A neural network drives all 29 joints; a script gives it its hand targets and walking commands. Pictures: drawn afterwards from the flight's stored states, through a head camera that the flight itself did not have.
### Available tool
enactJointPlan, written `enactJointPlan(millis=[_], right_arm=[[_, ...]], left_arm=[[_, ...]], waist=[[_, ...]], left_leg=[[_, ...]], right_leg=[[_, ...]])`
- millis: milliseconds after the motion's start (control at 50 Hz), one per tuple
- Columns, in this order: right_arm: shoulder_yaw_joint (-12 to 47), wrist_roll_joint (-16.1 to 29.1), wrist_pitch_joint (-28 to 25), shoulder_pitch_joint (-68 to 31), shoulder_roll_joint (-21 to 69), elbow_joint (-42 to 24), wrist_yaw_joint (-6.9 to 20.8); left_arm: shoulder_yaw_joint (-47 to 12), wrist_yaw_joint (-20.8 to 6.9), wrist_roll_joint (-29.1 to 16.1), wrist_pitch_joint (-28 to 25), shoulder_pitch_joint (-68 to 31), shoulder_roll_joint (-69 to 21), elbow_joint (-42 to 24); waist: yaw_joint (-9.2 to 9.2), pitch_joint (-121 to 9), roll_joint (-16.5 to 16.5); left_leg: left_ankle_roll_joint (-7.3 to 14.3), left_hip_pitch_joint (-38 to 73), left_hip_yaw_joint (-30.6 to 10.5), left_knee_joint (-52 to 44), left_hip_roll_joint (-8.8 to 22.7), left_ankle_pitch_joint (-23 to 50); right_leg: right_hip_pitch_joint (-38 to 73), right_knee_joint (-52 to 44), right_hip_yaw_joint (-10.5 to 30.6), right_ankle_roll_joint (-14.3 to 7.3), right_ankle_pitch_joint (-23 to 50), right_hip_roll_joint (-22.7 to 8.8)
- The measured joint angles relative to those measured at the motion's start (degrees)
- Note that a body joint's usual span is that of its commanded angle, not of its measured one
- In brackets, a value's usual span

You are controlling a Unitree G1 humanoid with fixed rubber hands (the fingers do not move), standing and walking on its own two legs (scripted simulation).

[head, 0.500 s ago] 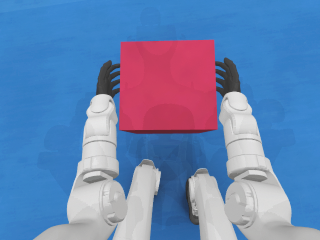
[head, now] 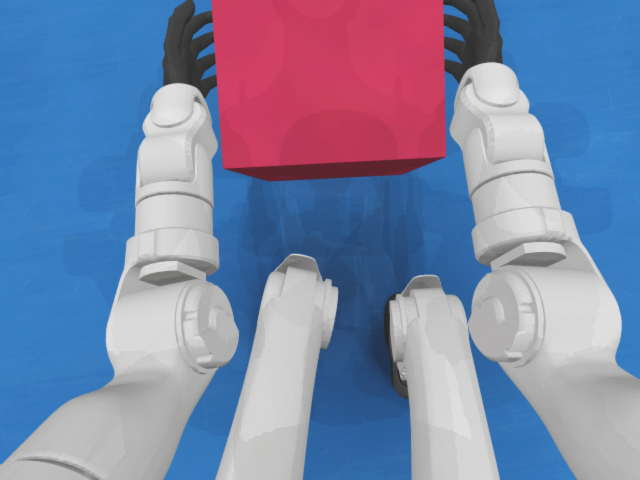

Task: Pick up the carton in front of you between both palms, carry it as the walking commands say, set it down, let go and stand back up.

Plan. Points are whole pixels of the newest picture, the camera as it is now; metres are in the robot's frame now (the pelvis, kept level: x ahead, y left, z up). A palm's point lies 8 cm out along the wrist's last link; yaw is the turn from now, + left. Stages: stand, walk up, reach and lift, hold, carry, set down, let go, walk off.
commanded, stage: set down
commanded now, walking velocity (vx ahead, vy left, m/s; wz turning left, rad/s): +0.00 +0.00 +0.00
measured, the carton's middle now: (330, 90) +0.52 +0.09 -0.20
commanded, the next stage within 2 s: none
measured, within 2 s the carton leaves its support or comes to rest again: rests again in 0.90 s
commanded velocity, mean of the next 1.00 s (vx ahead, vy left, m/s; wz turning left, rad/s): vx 0.00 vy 0.00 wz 0.00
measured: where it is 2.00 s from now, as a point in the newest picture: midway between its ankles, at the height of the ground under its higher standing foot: (345, 348)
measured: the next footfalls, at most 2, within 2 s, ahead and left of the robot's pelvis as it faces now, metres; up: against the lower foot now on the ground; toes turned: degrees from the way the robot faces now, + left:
none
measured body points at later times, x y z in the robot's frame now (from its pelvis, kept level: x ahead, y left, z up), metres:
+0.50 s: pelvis +0.01 +0.00 -0.08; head +0.37 +0.03 +0.18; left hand +0.52 +0.26 -0.24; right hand +0.58 -0.04 -0.25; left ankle +0.12 +0.12 -0.44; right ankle +0.09 -0.12 -0.44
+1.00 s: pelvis +0.00 -0.01 -0.09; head +0.37 +0.03 +0.16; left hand +0.50 +0.25 -0.27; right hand +0.57 -0.05 -0.27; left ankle +0.12 +0.12 -0.44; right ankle +0.09 -0.12 -0.44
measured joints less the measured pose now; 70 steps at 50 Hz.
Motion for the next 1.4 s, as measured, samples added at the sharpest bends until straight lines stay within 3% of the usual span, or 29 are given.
enactJointPlan(millis=[260, 440, 540, 940, 1400], right_arm=[[5.1, 4.4, -0.7, -9.4, -4.7, 4.0, -2.0], [11.2, 8.2, -0.9, -11.8, -6.7, 6.2, -4.0], [12.3, 8.8, -1.7, -12.0, -7.1, 7.7, -4.1], [12.8, 8.9, -3.4, -15.1, -8.8, 14.0, -2.9], [9.8, 5.6, -4.8, -18.3, -10.6, 17.2, 2.8]], left_arm=[[-1.9, 0.8, -3.3, -0.5, -8.6, 4.8, 3.1], [-3.4, 1.0, -7.7, -1.6, -9.4, 7.1, 5.3], [-2.7, 0.2, -8.0, -2.4, -9.4, 7.2, 6.7], [-2.6, -2.8, -5.6, -3.5, -11.3, 8.5, 11.3], [1.2, -7.3, -2.6, -5.6, -14.5, 9.6, 15.0]], waist=[[1.32, 10.2, -0.1], [2.71, 15.4, 1.3], [2.92, 14.6, 1.2], [3.01, 19.8, -0.6], [3.14, 23.3, 0.0]], left_leg=[[-0.5, -7.3, 0.4, 9.9, -0.5, -1.2], [0.5, -7.1, 2.2, 15.8, 1.7, -4.7], [0.3, -7.7, 2.6, 17.0, 2.1, -5.5], [0.0, -6.0, 2.8, 18.8, 3.7, -5.6], [0.4, -5.4, 3.3, 20.5, 4.7, -4.9]], right_leg=[[-7.2, 10.2, -0.5, 0.9, -1.8, 1.1], [-7.5, 15.9, 0.2, 1.4, -4.3, 2.6], [-8.5, 17.5, 0.2, 1.0, -4.9, 2.7], [-7.8, 19.7, -1.1, -0.6, -4.2, 2.2], [-7.6, 21.7, -2.1, -1.7, -3.5, 0.6]])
